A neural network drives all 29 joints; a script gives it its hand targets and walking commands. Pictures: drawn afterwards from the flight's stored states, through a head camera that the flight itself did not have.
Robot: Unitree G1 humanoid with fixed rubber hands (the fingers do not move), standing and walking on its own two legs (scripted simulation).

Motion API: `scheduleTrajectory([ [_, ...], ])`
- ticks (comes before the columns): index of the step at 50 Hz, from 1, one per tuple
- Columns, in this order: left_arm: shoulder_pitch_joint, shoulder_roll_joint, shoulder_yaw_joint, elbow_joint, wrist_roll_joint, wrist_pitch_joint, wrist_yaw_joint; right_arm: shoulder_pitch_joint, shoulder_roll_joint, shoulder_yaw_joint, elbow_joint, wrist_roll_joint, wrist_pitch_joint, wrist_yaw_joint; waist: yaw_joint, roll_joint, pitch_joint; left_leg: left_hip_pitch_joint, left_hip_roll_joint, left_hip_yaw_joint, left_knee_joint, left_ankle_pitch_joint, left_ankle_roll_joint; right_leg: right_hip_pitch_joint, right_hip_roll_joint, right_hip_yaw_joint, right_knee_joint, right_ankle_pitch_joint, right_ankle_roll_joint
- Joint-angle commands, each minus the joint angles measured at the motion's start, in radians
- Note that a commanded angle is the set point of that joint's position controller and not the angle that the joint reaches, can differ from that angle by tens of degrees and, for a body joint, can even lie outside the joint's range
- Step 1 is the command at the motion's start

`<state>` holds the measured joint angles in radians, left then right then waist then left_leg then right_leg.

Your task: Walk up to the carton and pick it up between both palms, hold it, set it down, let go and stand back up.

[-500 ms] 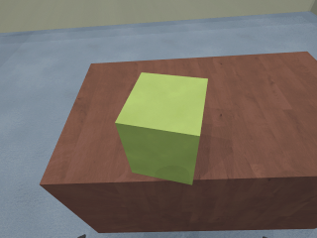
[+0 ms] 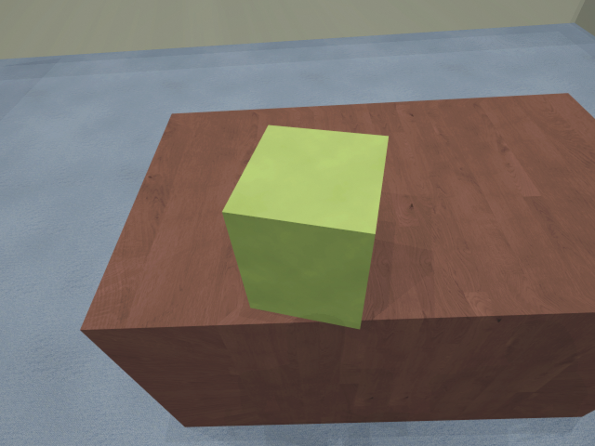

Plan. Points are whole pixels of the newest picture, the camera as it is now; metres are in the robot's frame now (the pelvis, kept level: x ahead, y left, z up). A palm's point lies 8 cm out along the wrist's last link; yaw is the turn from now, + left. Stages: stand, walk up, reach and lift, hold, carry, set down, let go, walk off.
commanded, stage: stand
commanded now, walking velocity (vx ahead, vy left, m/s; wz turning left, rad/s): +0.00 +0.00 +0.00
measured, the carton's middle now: (314, 228) +0.46 +0.01 +0.02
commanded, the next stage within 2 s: none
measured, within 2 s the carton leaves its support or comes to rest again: neither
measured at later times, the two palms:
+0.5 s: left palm out of the picture +0.01 +0.25 -0.12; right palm out of the picture +0.01 -0.26 -0.13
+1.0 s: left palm out of the picture +0.02 +0.23 -0.13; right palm out of the picture +0.01 -0.26 -0.14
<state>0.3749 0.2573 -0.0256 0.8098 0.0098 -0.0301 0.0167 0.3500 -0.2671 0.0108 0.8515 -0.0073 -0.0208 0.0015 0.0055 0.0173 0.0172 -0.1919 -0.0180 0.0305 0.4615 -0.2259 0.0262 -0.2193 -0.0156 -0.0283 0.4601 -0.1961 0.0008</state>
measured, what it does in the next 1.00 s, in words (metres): stands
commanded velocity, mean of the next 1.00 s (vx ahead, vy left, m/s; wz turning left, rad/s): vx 0.00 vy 0.00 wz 0.00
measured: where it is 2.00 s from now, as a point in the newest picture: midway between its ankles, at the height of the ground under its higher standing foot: outside the picture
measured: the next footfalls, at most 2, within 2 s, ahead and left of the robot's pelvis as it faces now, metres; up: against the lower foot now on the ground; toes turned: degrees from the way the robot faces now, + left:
none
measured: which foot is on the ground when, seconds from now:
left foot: down 0.00-1.00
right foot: down 0.00-1.00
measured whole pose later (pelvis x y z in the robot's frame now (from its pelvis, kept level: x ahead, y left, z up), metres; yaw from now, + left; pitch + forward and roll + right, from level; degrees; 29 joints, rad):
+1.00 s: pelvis +0.01 -0.01 +0.00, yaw +0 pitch -1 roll +0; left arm 0.36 0.21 -0.02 0.95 0.00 -0.02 0.04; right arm 0.35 -0.22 0.02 0.99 0.00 -0.01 -0.03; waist 0.00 0.02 0.02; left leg -0.19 0.00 0.02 0.44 -0.23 0.00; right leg -0.21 0.01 -0.03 0.44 -0.20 -0.02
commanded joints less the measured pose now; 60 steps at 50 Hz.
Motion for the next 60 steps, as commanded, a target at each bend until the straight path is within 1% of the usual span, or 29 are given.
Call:
scheduleTrajectory([
  [1,0.036,0.135,0.039,-0.044,-0.001,-0.016,0.007,0.03,-0.122,-0.03,-0.046,0.003,-0.014,-0.006,0.001,0.0,0.059,-0.111,0.111,-0.14,-0.137,-0.104,0.001,0.0,-0.085,0.111,-0.102,-0.069,-0.02],
  [2,0.036,0.136,0.038,-0.035,-0.001,-0.014,0.007,0.036,-0.119,-0.03,-0.04,0.001,-0.013,-0.007,0.0,-0.016,0.064,-0.115,0.113,-0.142,-0.138,-0.117,0.002,-0.005,-0.083,0.107,-0.104,-0.082,-0.018],
  [4,0.042,0.129,0.037,-0.026,0.0,-0.013,0.007,0.037,-0.124,-0.029,-0.032,0.002,-0.013,-0.008,0.001,-0.01,0.081,-0.121,0.116,-0.146,-0.141,-0.117,0.003,-0.014,-0.083,0.108,-0.098,-0.07,-0.016],
  [6,0.051,0.126,0.035,-0.017,-0.002,-0.012,0.007,0.038,-0.119,-0.028,-0.027,0.002,-0.011,-0.009,0.002,-0.02,0.074,-0.116,0.114,-0.141,-0.138,-0.132,0.003,-0.023,-0.082,0.109,-0.107,-0.098,-0.016],
  [11,0.059,0.127,0.036,-0.002,-0.002,-0.008,0.009,0.054,-0.118,-0.029,-0.009,0.002,-0.006,-0.01,-0.002,-0.009,0.084,-0.12,0.113,-0.142,-0.135,-0.153,0.0,-0.05,-0.081,0.119,-0.113,-0.135,-0.016],
  [12,0.059,0.123,0.036,0.003,-0.002,-0.008,0.009,0.053,-0.117,-0.029,-0.008,0.002,-0.007,-0.012,-0.004,0.001,0.077,-0.114,0.114,-0.144,-0.134,-0.132,0.001,-0.046,-0.083,0.121,-0.109,-0.122,-0.018],
  [13,0.062,0.122,0.037,0.011,-0.001,-0.009,0.009,0.06,-0.112,-0.028,-0.001,0.002,-0.008,-0.012,-0.004,-0.015,0.07,-0.115,0.116,-0.142,-0.132,-0.124,-0.002,-0.039,-0.081,0.117,-0.111,-0.113,-0.015],
  [15,0.064,0.121,0.036,0.018,-0.005,-0.01,0.01,0.062,-0.109,-0.029,0.008,0.002,-0.007,-0.013,-0.003,-0.025,0.073,-0.103,0.113,-0.135,-0.125,-0.096,-0.003,-0.05,-0.084,0.122,-0.117,-0.101,-0.018],
  [19,0.059,0.122,0.036,0.028,-0.006,-0.006,0.013,0.068,-0.096,-0.024,0.026,0.004,-0.005,-0.016,-0.004,-0.014,0.071,-0.099,0.11,-0.133,-0.122,-0.098,-0.006,-0.045,-0.087,0.131,-0.119,-0.1,-0.019],
  [20,0.066,0.111,0.032,0.036,-0.006,-0.005,0.013,0.063,-0.095,-0.024,0.03,0.004,-0.005,-0.017,-0.003,0.001,0.077,-0.099,0.116,-0.134,-0.125,-0.089,-0.004,-0.049,-0.087,0.13,-0.114,-0.091,-0.018],
  [25,0.059,0.111,0.035,0.049,-0.008,-0.005,0.015,0.07,-0.1,-0.025,0.048,0.003,-0.007,-0.02,-0.004,-0.03,0.059,-0.084,0.115,-0.135,-0.12,-0.058,-0.012,-0.029,-0.083,0.123,-0.113,-0.066,-0.015],
  [27,0.066,0.099,0.032,0.058,-0.007,-0.003,0.015,0.072,-0.091,-0.023,0.056,0.002,-0.003,-0.021,0.0,-0.012,0.079,-0.084,0.112,-0.129,-0.119,-0.058,-0.011,-0.041,-0.085,0.127,-0.118,-0.072,-0.016],
  [30,0.056,0.103,0.035,0.063,-0.006,-0.002,0.017,0.074,-0.082,-0.018,0.062,0.006,0.0,-0.023,0.0,-0.012,0.086,-0.084,0.109,-0.125,-0.119,-0.071,-0.011,-0.059,-0.09,0.135,-0.131,-0.096,-0.016],
  [31,0.053,0.104,0.034,0.068,-0.008,-0.002,0.017,0.073,-0.085,-0.021,0.063,0.004,-0.001,-0.023,-0.004,-0.023,0.085,-0.072,0.111,-0.13,-0.115,-0.052,-0.012,-0.056,-0.086,0.136,-0.132,-0.089,-0.014],
  [34,0.056,0.094,0.032,0.075,-0.011,-0.003,0.019,0.077,-0.089,-0.024,0.074,0.006,-0.004,-0.025,-0.003,-0.017,0.042,-0.065,0.115,-0.127,-0.114,-0.032,-0.009,-0.019,-0.087,0.131,-0.126,-0.049,-0.019],
  [35,0.052,0.095,0.034,0.078,-0.011,-0.002,0.019,0.075,-0.084,-0.022,0.074,0.006,-0.004,-0.026,-0.003,-0.015,0.069,-0.073,0.114,-0.132,-0.115,-0.033,-0.013,-0.032,-0.087,0.129,-0.125,-0.056,-0.018],
  [36,0.053,0.094,0.033,0.084,-0.01,-0.002,0.019,0.083,-0.075,-0.021,0.084,0.006,-0.003,-0.027,-0.005,-0.029,0.077,-0.076,0.118,-0.131,-0.117,-0.033,-0.014,-0.039,-0.085,0.128,-0.128,-0.061,-0.017],
  [37,0.052,0.084,0.032,0.087,-0.009,0.0,0.019,0.077,-0.073,-0.019,0.087,0.004,-0.001,-0.027,-0.004,-0.015,0.091,-0.082,0.117,-0.132,-0.119,-0.045,-0.012,-0.038,-0.086,0.128,-0.131,-0.065,-0.016],
  [39,0.056,0.094,0.035,0.088,-0.01,0.001,0.021,0.078,-0.073,-0.02,0.092,0.003,-0.001,-0.028,0.002,-0.023,0.086,-0.076,0.114,-0.129,-0.118,-0.04,-0.013,-0.038,-0.087,0.131,-0.135,-0.071,-0.014],
  [40,0.054,0.093,0.035,0.093,-0.011,0.0,0.023,0.08,-0.075,-0.023,0.095,0.004,-0.002,-0.028,-0.005,-0.023,0.064,-0.068,0.114,-0.131,-0.116,-0.028,-0.014,-0.025,-0.084,0.132,-0.136,-0.069,-0.016],
  [42,0.049,0.085,0.033,0.095,-0.01,-0.002,0.023,0.08,-0.069,-0.02,0.099,0.007,-0.002,-0.029,-0.006,-0.015,0.046,-0.055,0.114,-0.124,-0.111,-0.012,-0.013,-0.015,-0.089,0.132,-0.135,-0.051,-0.016],
  [43,0.042,0.081,0.031,0.095,-0.012,-0.002,0.023,0.079,-0.068,-0.016,0.101,0.007,-0.002,-0.03,-0.008,-0.024,0.056,-0.056,0.114,-0.127,-0.113,-0.008,-0.016,-0.022,-0.086,0.127,-0.134,-0.046,-0.014],
  [45,0.052,0.075,0.032,0.103,-0.009,-0.001,0.023,0.073,-0.068,-0.016,0.104,0.006,-0.002,-0.031,0.0,-0.009,0.064,-0.06,0.12,-0.125,-0.117,0.006,-0.018,-0.018,-0.084,0.121,-0.125,-0.016,-0.014],
  [46,0.053,0.081,0.033,0.109,-0.009,0.0,0.023,0.08,-0.068,-0.017,0.109,0.007,-0.003,-0.032,-0.006,-0.015,0.051,-0.063,0.123,-0.129,-0.12,0.003,-0.018,-0.002,-0.085,0.117,-0.122,-0.01,-0.014],
  [48,0.047,0.083,0.034,0.111,-0.01,-0.001,0.024,0.073,-0.061,-0.014,0.114,0.005,-0.004,-0.033,-0.004,-0.008,0.064,-0.052,0.122,-0.127,-0.117,0.027,-0.016,-0.007,-0.087,0.12,-0.122,0.011,-0.014],
  [53,0.041,0.072,0.034,0.119,-0.013,-0.003,0.026,0.073,-0.059,-0.015,0.127,0.009,-0.003,-0.036,-0.003,-0.029,0.058,-0.037,0.125,-0.124,-0.117,0.045,-0.02,-0.001,-0.088,0.117,-0.129,0.027,-0.014],
  [57,0.042,0.066,0.032,0.13,-0.012,-0.001,0.026,0.069,-0.058,-0.016,0.134,0.006,-0.001,-0.038,-0.005,-0.005,0.074,-0.039,0.124,-0.118,-0.117,0.044,-0.019,0.003,-0.09,0.12,-0.134,0.033,-0.015],
  [58,0.045,0.069,0.035,0.135,-0.014,-0.002,0.026,0.067,-0.059,-0.016,0.133,0.007,-0.002,-0.039,0.0,0.003,0.056,-0.031,0.122,-0.12,-0.118,0.046,-0.018,0.012,-0.09,0.119,-0.135,0.027,-0.016],
  [60,0.037,0.068,0.034,0.138,-0.011,-0.001,0.027,0.061,-0.052,-0.015,0.137,0.008,-0.002,-0.04,0.003,-0.012,0.054,-0.033,0.126,-0.123,-0.12,0.039,-0.017,0.023,-0.087,0.119,-0.136,0.025,-0.013],
])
